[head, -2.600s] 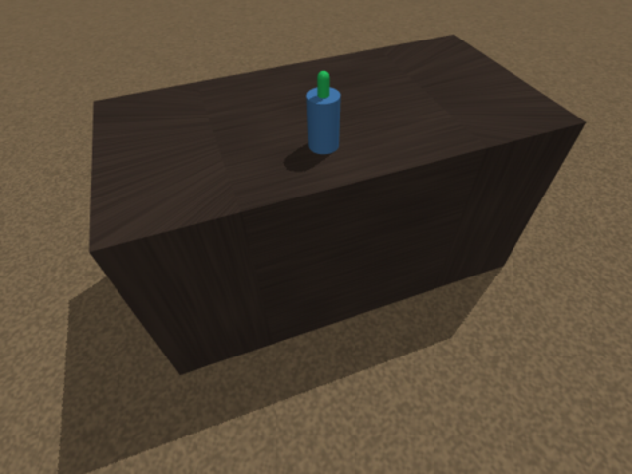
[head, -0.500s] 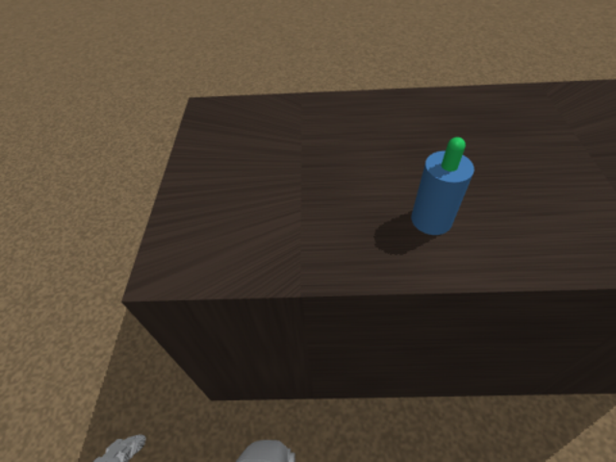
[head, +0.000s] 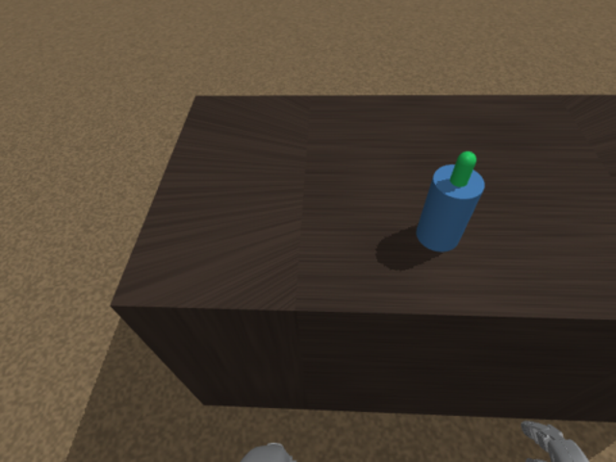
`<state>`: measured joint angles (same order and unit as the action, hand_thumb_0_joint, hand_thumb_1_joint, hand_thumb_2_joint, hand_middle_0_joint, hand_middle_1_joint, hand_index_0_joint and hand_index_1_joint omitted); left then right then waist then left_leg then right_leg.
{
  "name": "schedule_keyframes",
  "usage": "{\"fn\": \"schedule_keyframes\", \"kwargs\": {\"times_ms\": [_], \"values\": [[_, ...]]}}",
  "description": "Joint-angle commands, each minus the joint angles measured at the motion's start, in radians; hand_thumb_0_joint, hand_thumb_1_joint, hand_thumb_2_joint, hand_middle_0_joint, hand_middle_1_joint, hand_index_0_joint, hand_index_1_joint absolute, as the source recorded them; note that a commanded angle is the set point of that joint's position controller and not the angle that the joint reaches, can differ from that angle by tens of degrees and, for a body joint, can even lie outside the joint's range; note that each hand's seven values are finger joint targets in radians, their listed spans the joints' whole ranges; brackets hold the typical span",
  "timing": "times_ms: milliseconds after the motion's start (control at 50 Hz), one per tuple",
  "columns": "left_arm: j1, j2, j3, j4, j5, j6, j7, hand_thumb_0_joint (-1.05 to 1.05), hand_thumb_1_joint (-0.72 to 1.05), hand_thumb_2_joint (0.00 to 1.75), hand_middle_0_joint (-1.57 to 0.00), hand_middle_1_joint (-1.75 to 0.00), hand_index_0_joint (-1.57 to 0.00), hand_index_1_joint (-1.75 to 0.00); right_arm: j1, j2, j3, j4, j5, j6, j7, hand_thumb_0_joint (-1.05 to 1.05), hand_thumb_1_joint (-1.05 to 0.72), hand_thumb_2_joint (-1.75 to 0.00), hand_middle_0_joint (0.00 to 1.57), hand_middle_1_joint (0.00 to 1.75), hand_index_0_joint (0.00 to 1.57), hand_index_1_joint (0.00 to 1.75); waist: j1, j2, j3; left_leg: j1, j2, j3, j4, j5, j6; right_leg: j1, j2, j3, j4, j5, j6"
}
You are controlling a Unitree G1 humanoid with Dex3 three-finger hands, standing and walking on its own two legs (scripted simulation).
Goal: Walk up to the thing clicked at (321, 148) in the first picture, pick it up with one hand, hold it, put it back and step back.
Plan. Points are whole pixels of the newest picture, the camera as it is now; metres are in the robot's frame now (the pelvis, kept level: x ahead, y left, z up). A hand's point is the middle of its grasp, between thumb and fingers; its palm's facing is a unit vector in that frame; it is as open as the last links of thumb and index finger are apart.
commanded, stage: walk up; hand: right
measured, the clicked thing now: (451, 199) +0.53 -0.20 +0.00
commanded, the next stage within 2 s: stand in 0.90 s
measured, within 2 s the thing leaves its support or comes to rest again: neither
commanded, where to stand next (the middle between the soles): +0.06 +0.02 m, yaw -1 degrees
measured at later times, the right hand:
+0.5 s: hand out of the picture +0.09 -0.25 -0.13, palm faces -0.03 +0.94 -0.33, open 7.4 cm
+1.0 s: hand out of the picture +0.12 -0.25 -0.12, palm faces -0.04 +0.95 -0.32, open 7.4 cm
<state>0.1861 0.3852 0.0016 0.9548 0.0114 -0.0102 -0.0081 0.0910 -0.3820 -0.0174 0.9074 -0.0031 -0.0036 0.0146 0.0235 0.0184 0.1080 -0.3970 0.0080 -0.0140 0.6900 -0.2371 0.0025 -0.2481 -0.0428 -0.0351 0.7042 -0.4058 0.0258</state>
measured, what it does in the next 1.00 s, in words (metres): stands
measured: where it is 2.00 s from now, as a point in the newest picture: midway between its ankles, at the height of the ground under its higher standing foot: outside the picture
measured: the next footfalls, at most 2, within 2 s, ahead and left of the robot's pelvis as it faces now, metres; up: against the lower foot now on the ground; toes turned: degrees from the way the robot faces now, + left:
none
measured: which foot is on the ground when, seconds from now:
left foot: down 0.00-1.00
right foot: down 0.00-1.00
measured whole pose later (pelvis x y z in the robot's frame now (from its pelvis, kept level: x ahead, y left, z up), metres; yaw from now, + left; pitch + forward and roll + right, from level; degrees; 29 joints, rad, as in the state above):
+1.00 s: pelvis +0.02 +0.00 +0.03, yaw +1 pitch -2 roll -1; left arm 0.13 0.37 0.01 1.13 0.01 -0.01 -0.01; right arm 0.07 -0.34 -0.01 1.13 -0.01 0.00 0.03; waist 0.01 0.01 0.05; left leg -0.23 0.00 -0.02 0.37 -0.10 0.00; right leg -0.08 -0.04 -0.06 0.36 -0.25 0.03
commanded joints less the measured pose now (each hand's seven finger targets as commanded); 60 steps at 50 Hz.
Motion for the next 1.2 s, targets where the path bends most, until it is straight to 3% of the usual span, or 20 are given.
{"fn": "schedule_keyframes", "kwargs": {"times_ms": [0,20,60,180,260,480,720,860,880,940,1040,1180], "values": [[-0.037,0.238,0.062,-0.038,0.001,-0.035,0.022,0.0,0.9,0.9,-0.2,-0.3,-0.2,-0.3,-0.03,-0.206,-0.055,-0.024,0.003,-0.022,-0.003,0.0,-0.9,-0.9,0.2,0.3,0.2,0.3,-0.012,-0.074,-0.14,0.146,0.098,-0.133,-0.133,0.14,0.075,-0.026,-0.1,0.121,-0.25,0.098,-0.074],[-0.065,0.247,0.063,-0.035,0.002,-0.034,0.021,0.0,0.9,0.9,-0.2,-0.3,-0.2,-0.3,-0.039,-0.205,-0.054,-0.011,0.004,-0.018,-0.003,0.0,-0.9,-0.9,0.2,0.3,0.2,0.3,-0.021,-0.085,-0.116,0.157,0.074,-0.107,-0.141,0.124,0.059,-0.053,-0.116,0.143,-0.268,0.099,-0.08],[-0.086,0.245,0.059,-0.026,-0.005,-0.032,0.02,0.0,0.9,0.9,-0.2,-0.3,-0.2,-0.3,-0.036,-0.204,-0.048,0.016,0.001,-0.016,-0.003,0.0,-0.9,-0.9,0.2,0.3,0.2,0.3,-0.025,-0.053,-0.11,0.186,0.072,-0.108,-0.175,0.136,0.046,-0.054,-0.12,0.131,-0.272,0.125,-0.08],[-0.098,0.228,0.051,0.02,-0.007,-0.025,0.016,0.0,0.9,0.9,-0.2,-0.3,-0.2,-0.3,-0.063,-0.211,-0.041,0.066,-0.002,-0.016,0.003,0.0,-0.9,-0.9,0.2,0.3,0.2,0.3,-0.012,-0.026,-0.121,0.165,0.105,-0.156,-0.293,0.057,0.049,0.044,-0.09,0.089,-0.314,0.093,-0.067],[-0.095,0.22,0.047,0.048,-0.01,-0.025,0.015,0.0,0.9,0.9,-0.2,-0.3,-0.2,-0.3,-0.072,-0.206,-0.035,0.095,-0.002,-0.016,0.004,0.0,-0.9,-0.9,0.2,0.3,0.2,0.3,-0.005,0.0,-0.136,0.169,0.114,-0.162,-0.329,0.08,0.042,0.097,-0.086,0.076,-0.337,0.137,-0.065],[-0.116,0.212,0.048,0.09,-0.007,-0.023,0.014,0.0,0.9,0.9,-0.2,-0.3,-0.2,-0.3,-0.075,-0.199,-0.038,0.138,-0.004,-0.012,0.0,0.0,-0.9,-0.9,0.2,0.3,0.2,0.3,-0.019,0.029,-0.128,0.17,0.111,-0.166,-0.395,0.009,0.029,0.117,-0.083,0.059,-0.399,0.139,-0.059],[-0.111,0.205,0.054,0.109,-0.001,-0.026,0.017,0.0,0.9,0.9,-0.2,-0.3,-0.2,-0.3,-0.081,-0.186,-0.041,0.147,-0.002,-0.009,-0.002,0.0,-0.9,-0.9,0.2,0.3,0.2,0.3,-0.021,0.005,-0.138,0.219,0.106,-0.138,-0.357,0.146,0.024,0.106,-0.099,0.058,-0.42,0.21,-0.053],[-0.11,0.207,0.056,0.105,0.003,-0.024,0.017,0.0,0.9,0.9,-0.2,-0.3,-0.2,-0.3,-0.081,-0.192,-0.045,0.145,-0.003,-0.004,-0.001,0.0,-0.9,-0.9,0.2,0.3,0.2,0.3,-0.027,-0.011,-0.135,0.218,0.099,-0.136,-0.362,0.105,0.023,0.108,-0.1,0.058,-0.43,0.193,-0.053],[-0.094,0.18,0.045,0.121,0.001,-0.022,0.012,0.0,0.9,0.9,-0.2,-0.3,-0.2,-0.3,-0.064,-0.162,-0.032,0.16,-0.003,-0.012,-0.003,0.0,-0.9,-0.9,0.2,0.3,0.2,0.3,-0.033,-0.048,-0.163,0.274,0.11,-0.131,-0.387,0.071,0.021,0.081,-0.103,0.077,-0.449,0.108,-0.047],[-0.099,0.18,0.044,0.121,0.001,-0.019,0.009,0.0,0.9,0.9,-0.2,-0.3,-0.2,-0.3,-0.06,-0.183,-0.035,0.17,-0.006,-0.02,-0.007,0.0,-0.9,-0.9,0.2,0.3,0.2,0.3,-0.034,0.003,-0.111,0.235,0.114,-0.148,-0.424,0.019,0.016,0.078,-0.087,0.068,-0.434,0.101,-0.043],[-0.069,0.186,0.043,0.128,0.002,-0.025,0.01,0.0,0.9,0.9,-0.2,-0.3,-0.2,-0.3,-0.078,-0.178,-0.034,0.17,-0.004,-0.029,-0.012,0.0,-0.9,-0.9,0.2,0.3,0.2,0.3,-0.018,-0.009,-0.139,0.282,0.117,-0.122,-0.386,0.199,0.018,0.106,-0.098,0.075,-0.439,0.203,-0.041],[-0.076,0.184,0.044,0.121,-0.003,-0.023,0.014,0.0,0.9,0.9,-0.2,-0.3,-0.2,-0.3,-0.067,-0.172,-0.028,0.182,-0.001,-0.03,-0.016,0.0,-0.9,-0.9,0.2,0.3,0.2,0.3,-0.023,-0.01,-0.144,0.295,0.119,-0.1,-0.366,0.297,0.014,0.139,-0.1,0.074,-0.439,0.291,-0.033]]}}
